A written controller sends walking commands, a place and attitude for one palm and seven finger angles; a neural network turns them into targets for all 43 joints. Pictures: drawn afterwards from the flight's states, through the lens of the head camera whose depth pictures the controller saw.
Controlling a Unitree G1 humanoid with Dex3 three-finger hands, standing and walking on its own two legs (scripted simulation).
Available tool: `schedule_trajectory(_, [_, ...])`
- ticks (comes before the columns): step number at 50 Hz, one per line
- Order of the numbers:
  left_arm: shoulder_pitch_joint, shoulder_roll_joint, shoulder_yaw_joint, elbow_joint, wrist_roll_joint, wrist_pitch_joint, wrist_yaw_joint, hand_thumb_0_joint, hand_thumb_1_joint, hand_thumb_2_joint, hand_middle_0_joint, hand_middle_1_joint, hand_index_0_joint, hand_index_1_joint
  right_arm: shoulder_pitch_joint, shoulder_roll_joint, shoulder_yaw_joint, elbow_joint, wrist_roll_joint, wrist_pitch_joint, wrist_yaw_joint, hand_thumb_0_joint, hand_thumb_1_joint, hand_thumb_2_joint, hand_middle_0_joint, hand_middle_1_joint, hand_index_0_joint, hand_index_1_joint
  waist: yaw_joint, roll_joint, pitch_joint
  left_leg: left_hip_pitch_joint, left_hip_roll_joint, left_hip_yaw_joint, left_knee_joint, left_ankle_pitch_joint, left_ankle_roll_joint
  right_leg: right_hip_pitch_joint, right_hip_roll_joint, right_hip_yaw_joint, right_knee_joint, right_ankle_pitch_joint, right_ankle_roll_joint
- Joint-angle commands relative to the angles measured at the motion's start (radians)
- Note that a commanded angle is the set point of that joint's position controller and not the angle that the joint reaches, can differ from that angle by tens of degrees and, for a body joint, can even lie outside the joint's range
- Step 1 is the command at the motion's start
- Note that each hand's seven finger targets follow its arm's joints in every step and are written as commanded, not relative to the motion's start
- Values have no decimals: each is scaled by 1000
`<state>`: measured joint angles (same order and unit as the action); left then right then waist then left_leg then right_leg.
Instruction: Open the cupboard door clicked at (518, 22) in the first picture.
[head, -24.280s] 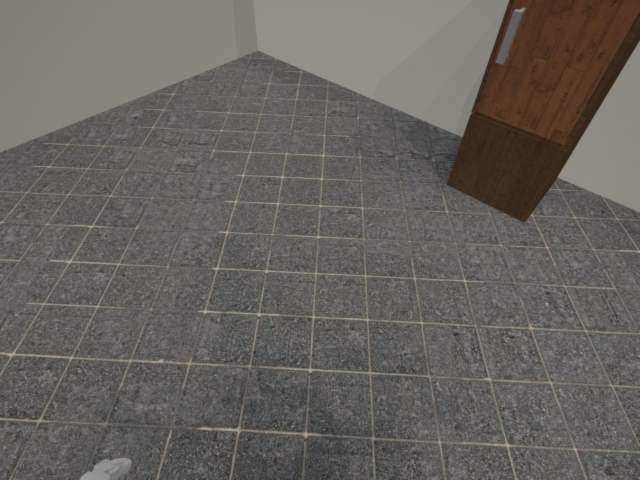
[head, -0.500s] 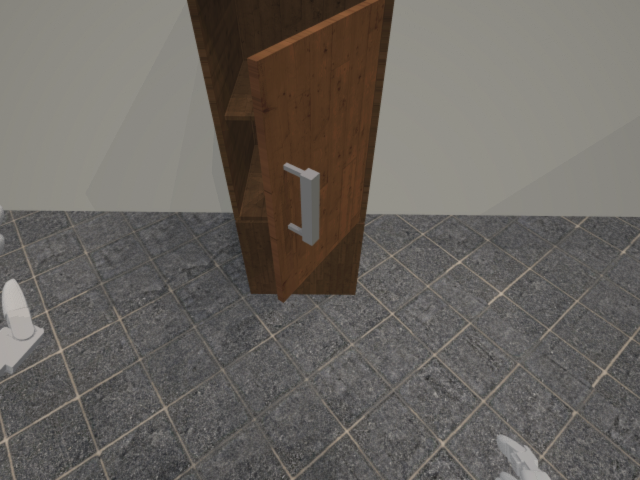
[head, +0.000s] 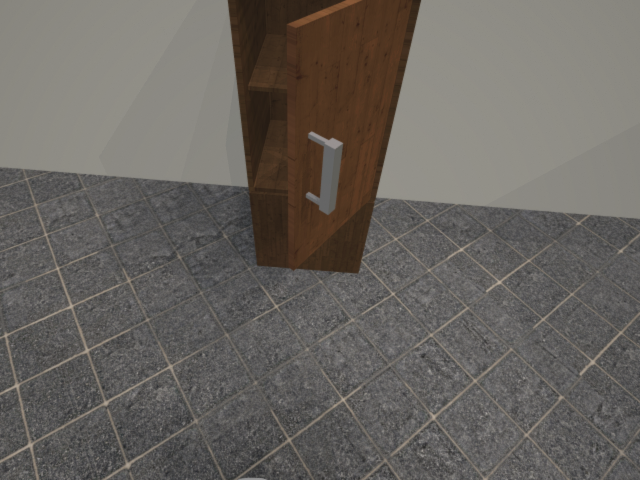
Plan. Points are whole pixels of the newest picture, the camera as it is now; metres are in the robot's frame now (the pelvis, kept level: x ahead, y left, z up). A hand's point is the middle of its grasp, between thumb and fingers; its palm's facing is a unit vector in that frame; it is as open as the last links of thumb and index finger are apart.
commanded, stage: let the arm hang, fingers relaxed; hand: left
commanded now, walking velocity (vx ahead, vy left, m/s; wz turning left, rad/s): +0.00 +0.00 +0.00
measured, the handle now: (321, 174) +0.66 +0.04 -0.03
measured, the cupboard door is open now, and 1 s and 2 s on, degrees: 55 55 55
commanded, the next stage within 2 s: look to check the result in 0.66 s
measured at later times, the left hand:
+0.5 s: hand out of the picture +0.01 +0.18 -0.18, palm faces +0.02 -0.98 -0.17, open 7.4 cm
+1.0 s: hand out of the picture -0.02 +0.16 -0.17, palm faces +0.08 -0.98 -0.16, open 7.4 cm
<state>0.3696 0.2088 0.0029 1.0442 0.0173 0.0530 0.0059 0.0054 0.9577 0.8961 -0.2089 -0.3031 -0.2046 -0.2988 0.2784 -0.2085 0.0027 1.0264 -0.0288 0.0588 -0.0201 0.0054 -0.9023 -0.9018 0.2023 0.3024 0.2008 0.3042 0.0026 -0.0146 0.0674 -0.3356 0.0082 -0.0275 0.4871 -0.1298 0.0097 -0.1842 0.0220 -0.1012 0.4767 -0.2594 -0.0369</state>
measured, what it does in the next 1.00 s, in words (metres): steps on the spot: left foot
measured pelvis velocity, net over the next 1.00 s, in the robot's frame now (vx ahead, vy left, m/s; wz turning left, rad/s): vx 0.00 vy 0.00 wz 0.03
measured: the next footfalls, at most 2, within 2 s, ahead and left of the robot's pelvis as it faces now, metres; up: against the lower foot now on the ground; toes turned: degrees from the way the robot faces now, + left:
left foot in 0.80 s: +0.06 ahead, +0.11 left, +0.00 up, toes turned +2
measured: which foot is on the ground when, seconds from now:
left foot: down 0.00-0.66, up 0.68-0.78, down 0.80-1.00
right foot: down 0.00-1.00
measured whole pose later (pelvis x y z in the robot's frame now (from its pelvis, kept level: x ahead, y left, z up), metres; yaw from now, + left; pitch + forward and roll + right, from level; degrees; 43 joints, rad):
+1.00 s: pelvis +0.00 +0.00 +0.01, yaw +2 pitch -1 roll +0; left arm 0.27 0.11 0.01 1.16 0.01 0.00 0.03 0.01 0.91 0.90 -0.20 -0.30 -0.20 -0.30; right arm 0.26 -0.13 0.00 1.14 -0.02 0.00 -0.05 0.01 -0.92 -0.90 0.20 0.30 0.20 0.30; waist 0.01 0.00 0.06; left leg -0.22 -0.02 0.01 0.42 -0.19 0.02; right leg -0.19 0.00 -0.08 0.43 -0.23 -0.02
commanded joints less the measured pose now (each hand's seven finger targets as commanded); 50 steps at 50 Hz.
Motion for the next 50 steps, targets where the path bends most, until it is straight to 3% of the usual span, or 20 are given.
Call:
schedule_trajectory(1, [-7,120,34,-12,-3,-46,9,0,900,900,-200,-300,-200,-300,22,-106,-39,-31,3,-31,-9,0,-900,-900,200,300,200,300,-15,83,-6,59,66,-110,-132,-296,31,-119,-98,150,-179,-256,-34])
schedule_trajectory(9, [27,87,32,71,-5,-47,19,0,900,900,-200,-300,-200,-300,89,-76,-43,45,3,-35,-14,0,-900,-900,200,300,200,300,-13,-1,46,49,69,-114,-142,-285,37,-145,-105,144,-176,-282,-39])
schedule_trajectory(15, [7,67,37,75,-6,-42,25,0,900,900,-200,-300,-200,-300,133,-13,-38,75,0,-28,-12,0,-900,-900,200,300,200,300,-24,-39,70,82,37,-66,-51,-227,25,-229,-138,160,-196,-340,-54])
schedule_trajectory(19, [-30,57,44,61,-5,-36,27,0,900,900,-200,-300,-200,-300,151,6,-38,85,-5,-30,-12,0,-900,-900,200,300,200,300,-29,26,98,39,52,-106,-91,-290,28,-239,-116,142,-147,-344,-44])
schedule_trajectory(22, [15,38,48,65,-1,-32,28,0,900,900,-200,-300,-200,-300,116,-14,-41,69,-8,-38,-16,0,-900,-900,200,300,200,300,3,122,113,-97,100,-213,-267,-457,48,-121,-59,99,-57,-257,-14])
schedule_trajectory(25, [86,11,55,78,6,-24,26,0,900,900,-200,-300,-200,-300,74,-42,-53,53,-10,-36,-19,0,-900,-900,200,300,200,300,34,206,79,-189,127,-254,-387,-571,58,-3,-15,57,55,-196,-6])
schedule_trajectory(27, [128,-3,54,84,6,-27,26,0,900,900,-200,-300,-200,-300,41,-45,-57,43,-8,-39,-22,0,-900,-900,200,300,200,300,56,162,35,-183,122,-232,-389,-508,62,58,-12,58,67,-144,-7])
schedule_trajectory(29, [147,-7,55,85,8,-34,25,0,900,900,-200,-300,-200,-300,25,-40,-63,36,-5,-36,-21,0,-900,-900,200,300,200,300,55,101,-17,-127,76,-146,-318,-432,40,72,-26,84,-16,-136,-7])
schedule_trajectory(31, [105,37,60,67,8,-45,24,0,900,900,-200,-300,-200,-300,44,-6,-64,30,2,-28,-17,0,-900,-900,200,300,200,300,25,-56,-10,-36,-9,-50,-133,-308,9,-58,-113,200,-191,-292,-36])
schedule_trajectory(32, [47,55,61,51,5,-48,25,0,900,900,-200,-300,-200,-300,63,22,-63,39,2,-21,-14,0,-900,-900,200,300,200,300,-1,-140,5,58,-40,1,46,-198,-5,-192,-195,265,-290,-386,-66])
schedule_trajectory(33, [-42,62,61,26,1,-50,30,0,900,900,-200,-300,-200,-300,95,37,-64,56,1,-17,-12,0,-900,-900,200,300,200,300,-33,-179,14,117,-34,15,174,-157,-3,-289,-247,294,-348,-426,-94])
schedule_trajectory(34, [-113,61,60,6,0,-53,34,0,900,900,-200,-300,-200,-300,124,38,-64,69,1,-19,-9,0,-900,-900,200,300,200,300,-57,-152,25,123,-23,14,231,-142,4,-310,-252,281,-346,-377,-103])
schedule_trajectory(36, [-149,63,63,-5,1,-57,37,0,900,900,-200,-300,-200,-300,134,32,-65,71,5,-23,-7,0,-900,-900,200,300,200,300,-70,-115,27,120,-2,18,273,-164,13,-312,-247,238,-318,-306,-102])
schedule_trajectory(38, [-108,27,46,26,3,-63,35,0,900,900,-200,-300,-200,-300,137,57,-45,79,8,-40,-7,0,-900,-900,200,300,200,300,-68,-44,77,146,33,8,64,-112,20,-292,-209,202,-233,-197,-88])
schedule_trajectory(40, [-23,-3,34,59,-7,-62,31,0,900,900,-200,-300,-200,-300,106,25,-29,84,3,-60,-16,0,-900,-900,200,300,200,300,-15,128,96,109,114,-123,-148,21,41,-198,-104,135,-95,-38,-30])
schedule_trajectory(41, [16,-10,32,72,-7,-61,31,0,900,900,-200,-300,-200,-300,75,2,-27,77,3,-64,-25,0,-900,-900,200,300,200,300,16,143,95,41,152,-156,-165,12,61,-113,-95,127,-101,18,-13])
schedule_trajectory(42, [38,-12,29,84,-7,-67,31,0,900,900,-200,-300,-200,-300,61,-6,-22,71,2,-69,-33,0,-900,-900,200,300,200,300,23,69,66,34,142,-121,-133,69,61,-48,-100,138,-115,106,-8])
schedule_trajectory(43, [12,13,34,96,-8,-65,30,0,900,900,-200,-300,-200,-300,59,7,-20,82,7,-77,-31,0,-900,-900,200,300,200,300,12,105,2,80,109,-93,-130,157,47,0,-117,125,-78,188,-9])
schedule_trajectory(45, [-4,24,34,91,-13,-66,30,0,900,900,-200,-300,-200,-300,63,-9,-20,87,12,-80,-31,0,-900,-900,200,300,200,300,7,96,-87,138,117,-85,-141,156,45,45,-113,121,-80,158,0])
schedule_trajectory(50, [-33,19,28,99,-9,-67,28,0,900,900,-200,-300,-200,-300,36,-13,-23,91,11,-72,-27,0,-900,-900,200,300,200,300,-2,21,-47,142,95,-61,-160,27,29,25,-125,128,-139,113,-4])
